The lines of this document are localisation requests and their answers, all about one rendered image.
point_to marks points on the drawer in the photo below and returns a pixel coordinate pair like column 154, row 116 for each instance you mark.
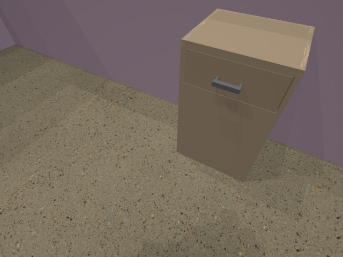
column 262, row 88

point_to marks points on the cabinet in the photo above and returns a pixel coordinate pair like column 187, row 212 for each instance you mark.
column 221, row 132

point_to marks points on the handle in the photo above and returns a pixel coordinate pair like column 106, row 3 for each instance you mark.
column 226, row 86

